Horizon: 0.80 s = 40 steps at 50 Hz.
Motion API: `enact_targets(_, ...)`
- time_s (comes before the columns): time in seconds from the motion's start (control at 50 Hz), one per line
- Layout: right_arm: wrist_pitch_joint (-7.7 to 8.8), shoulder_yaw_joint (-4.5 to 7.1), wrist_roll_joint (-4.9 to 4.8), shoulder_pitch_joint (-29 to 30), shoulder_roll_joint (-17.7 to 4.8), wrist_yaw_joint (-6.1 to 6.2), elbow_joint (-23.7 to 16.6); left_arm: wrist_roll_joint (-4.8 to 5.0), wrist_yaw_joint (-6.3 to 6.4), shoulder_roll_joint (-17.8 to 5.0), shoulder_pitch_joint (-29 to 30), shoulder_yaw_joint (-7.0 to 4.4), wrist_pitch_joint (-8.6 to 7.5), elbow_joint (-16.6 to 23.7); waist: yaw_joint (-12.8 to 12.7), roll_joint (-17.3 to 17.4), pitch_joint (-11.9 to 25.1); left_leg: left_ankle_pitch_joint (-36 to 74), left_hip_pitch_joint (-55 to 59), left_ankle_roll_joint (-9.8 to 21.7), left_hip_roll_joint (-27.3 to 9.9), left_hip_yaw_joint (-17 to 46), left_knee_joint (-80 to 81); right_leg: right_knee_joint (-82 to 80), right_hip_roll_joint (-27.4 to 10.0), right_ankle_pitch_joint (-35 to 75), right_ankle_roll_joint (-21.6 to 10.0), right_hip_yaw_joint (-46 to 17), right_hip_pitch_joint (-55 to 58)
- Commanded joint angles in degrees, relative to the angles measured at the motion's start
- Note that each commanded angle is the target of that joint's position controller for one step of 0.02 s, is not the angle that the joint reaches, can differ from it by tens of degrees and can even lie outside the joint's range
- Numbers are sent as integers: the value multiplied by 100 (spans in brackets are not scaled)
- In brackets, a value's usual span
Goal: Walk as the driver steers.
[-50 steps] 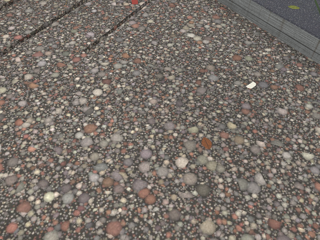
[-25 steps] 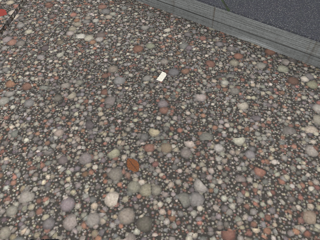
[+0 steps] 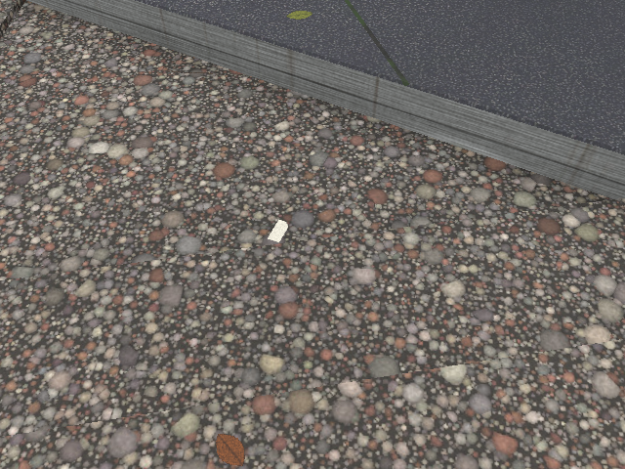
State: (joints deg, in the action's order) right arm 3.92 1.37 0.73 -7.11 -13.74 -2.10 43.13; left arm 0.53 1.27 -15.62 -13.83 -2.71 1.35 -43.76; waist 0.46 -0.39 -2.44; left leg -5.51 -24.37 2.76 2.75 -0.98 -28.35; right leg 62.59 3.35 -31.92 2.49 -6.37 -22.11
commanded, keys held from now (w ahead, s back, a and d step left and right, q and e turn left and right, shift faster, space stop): no key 0.12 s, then w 0.20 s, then no key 0.38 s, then q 0.02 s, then w+q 0.28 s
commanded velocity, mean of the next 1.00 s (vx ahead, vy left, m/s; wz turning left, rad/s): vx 0.18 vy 0.00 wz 0.06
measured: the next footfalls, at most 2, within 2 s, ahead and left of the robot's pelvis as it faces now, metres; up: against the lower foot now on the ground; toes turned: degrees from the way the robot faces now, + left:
right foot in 0.14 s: +0.09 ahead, -0.15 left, +0.00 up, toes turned +4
right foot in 0.70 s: +0.22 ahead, -0.13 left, +0.00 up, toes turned +3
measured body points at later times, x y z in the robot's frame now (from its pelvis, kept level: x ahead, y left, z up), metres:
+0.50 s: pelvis +0.11 +0.00 +0.01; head +0.12 +0.01 +0.46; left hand +0.19 +0.27 -0.12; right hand +0.23 -0.27 -0.10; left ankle +0.08 +0.09 -0.73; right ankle +0.05 -0.14 -0.69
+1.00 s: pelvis +0.18 +0.00 +0.01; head +0.20 +0.01 +0.46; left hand +0.24 +0.29 -0.12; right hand +0.33 -0.26 -0.11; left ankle +0.17 +0.12 -0.70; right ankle +0.18 -0.14 -0.73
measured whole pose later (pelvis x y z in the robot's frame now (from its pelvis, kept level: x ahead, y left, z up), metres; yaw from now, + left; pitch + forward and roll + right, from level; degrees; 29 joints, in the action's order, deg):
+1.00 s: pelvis +0.18 +0.00 +0.01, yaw +9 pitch +1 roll -2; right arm 0.5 3.9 -1.7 -10.5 -16.5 -1.1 52.1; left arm 1.1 1.1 -13.9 -11.8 -5.9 -4.7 -51.5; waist -0.5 1.9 -0.8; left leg -23.3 -22.8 4.2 -3.5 -0.8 -46.0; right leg 25.4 -1.2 -15.9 0.6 5.7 -10.0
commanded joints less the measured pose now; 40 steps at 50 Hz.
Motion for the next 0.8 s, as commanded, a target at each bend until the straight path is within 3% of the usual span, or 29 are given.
enact_targets(0.02,-168,183,53,304,-750,41,-314,-22,79,-213,-573,-76,168,170,-252,782,645,1057,306,961,-1263,1385,1184,-1441,-362,237,110,331,412)
enact_targets(0.08,-219,198,-36,235,-790,91,-194,-69,37,-222,-695,-96,135,32,-332,735,1059,134,330,907,-1272,1202,1172,-2738,-379,1890,-78,382,1335)
enact_targets(0.12,-226,124,-52,153,-612,95,-105,-198,-14,-238,-567,-107,125,33,-348,561,959,-1452,-63,527,-1045,1061,1226,-3363,-380,2423,-312,388,1874)
enact_targets(0.14,-223,96,-19,58,-569,83,-42,-268,-7,-424,-481,-140,117,133,-299,377,818,-2504,-275,223,-841,941,1141,-3600,-680,2001,-501,50,1838)
enact_targets(0.16,-246,147,-19,-32,-727,93,-112,-199,28,-875,-314,-254,123,161,-33,-127,483,-2792,-92,-1,-429,567,949,-3820,-777,193,-724,-164,940)
enact_targets(0.18,-251,165,-16,102,-777,142,-115,-171,36,-882,-251,-279,84,180,-140,-444,229,-2666,201,-147,-211,275,436,-4266,-786,-904,-830,-344,262)
enact_targets(0.2,-221,174,-66,76,-717,178,-107,-162,57,-871,-243,-277,8,173,-132,-803,124,-2375,272,-192,-55,24,-142,-4711,-1003,-1173,-927,-692,92)
enact_targets(0.22,-181,172,-100,-40,-580,188,-18,-125,66,-920,-162,-300,-88,181,-106,-1161,54,-1699,238,-210,137,-270,-869,-5056,-1309,-996,-1060,-1129,160)
enact_targets(0.24,-135,217,-100,-135,-647,176,28,-81,64,-907,-151,-312,-187,166,-130,-1253,-20,-1445,27,-140,10,-151,-1369,-5145,-1580,-668,-1227,-1429,329)
enact_targets(0.28,-7,235,-168,-102,-619,114,-19,7,60,-765,-330,-282,-335,86,-177,-1077,-74,-1816,-597,95,-323,137,-1541,-5020,-1854,36,-1435,-1704,949)
enact_targets(0.32,119,192,-205,27,-475,30,-31,67,28,-757,-335,-284,-364,46,-176,-846,-10,-1854,-414,218,-355,39,-856,-4802,-1699,721,-1373,-1397,1265)
enact_targets(0.38,114,241,-79,-543,-518,0,276,47,25,-776,-46,-279,-274,81,169,-692,425,-262,1312,100,-85,-194,360,-3960,-1229,3080,-1064,-654,931)
enact_targets(0.4,71,295,-58,-830,-759,33,335,0,33,-536,11,-211,-286,135,212,-267,669,625,1905,178,-531,295,488,-3266,-903,3181,-777,-275,688)
enact_targets(0.42,-1,418,-51,-948,-1310,64,384,-85,58,-209,-122,-117,-358,253,56,961,853,1973,2508,592,-1203,1164,402,-2336,-205,2533,-347,472,-68)
enact_targets(0.44,-52,367,-69,-1167,-1119,73,418,-162,82,-298,-140,-110,-406,219,264,1390,881,3099,2767,1172,-1916,1983,587,-1641,-213,647,-88,473,-706)
enact_targets(0.46,-54,293,-50,-1273,-928,98,466,-83,76,-470,-6,-171,-412,239,300,1140,711,3570,2892,1469,-2264,2228,645,-886,-331,-244,-22,313,-1197)
enact_targets(0.48,-50,287,-56,-1176,-958,109,461,-23,75,-501,46,-188,-378,216,256,772,632,3595,2902,1464,-2224,2093,643,-524,-429,-310,1,251,-1412)
enact_targets(0.52,-78,268,-116,-695,-945,149,395,-9,80,-350,223,-154,-287,216,109,528,462,3500,2686,1159,-1964,1585,709,-1113,-686,265,-20,248,-1403)
enact_targets(0.56,-181,246,-83,-380,-928,221,424,11,80,-148,252,-89,-258,137,-3,714,553,3653,2140,874,-1536,986,756,-2036,-573,990,2,462,-437)
enact_targets(0.6,-224,251,-50,-245,-957,269,478,17,45,-168,79,-102,-248,-35,-80,823,772,3987,1802,812,-1332,625,744,-2445,-384,1950,-1,646,420)
enact_targets(0.66,-201,211,-194,-151,-866,277,658,-16,24,-170,155,-113,-266,-153,-108,731,670,3247,1646,663,-1242,560,561,-3514,-290,3075,-170,658,1056)
enact_targets(0.68,-188,218,-221,-148,-888,286,733,-19,14,-223,243,-140,-309,-170,-113,668,585,2645,1634,600,-1159,555,413,-3929,-277,3399,-243,642,1166)
enact_targets(0.7,-164,198,-200,-278,-808,285,830,-83,14,-345,249,-164,-346,-178,-134,472,589,1944,1522,422,-1044,597,254,-4303,-446,4126,-368,461,1487)
enact_targets(0.72,-137,180,-120,-797,-664,278,874,-107,18,-884,433,-303,-391,-230,272,-311,804,1021,1302,119,-585,368,180,-3850,-842,5494,-602,98,1950)
enact_targets(0.74,-164,131,-127,-971,-528,304,1011,-69,7,-722,587,-327,-389,-290,236,-585,1023,-49,1238,-51,-459,144,109,-3808,-896,4553,-819,-21,2078)
enact_targets(0.76,-211,162,-191,-677,-673,304,1009,-55,2,-525,686,-324,-375,-283,83,-489,739,-934,959,-17,-351,87,17,-3866,-854,3442,-846,-40,1915)
enact_targets(0.8,-263,225,-240,-435,-790,273,884,-7,-5,-515,466,-357,-423,-306,-137,-273,388,-1807,239,194,-320,300,-339,-3747,-880,1992,-930,-59,1977)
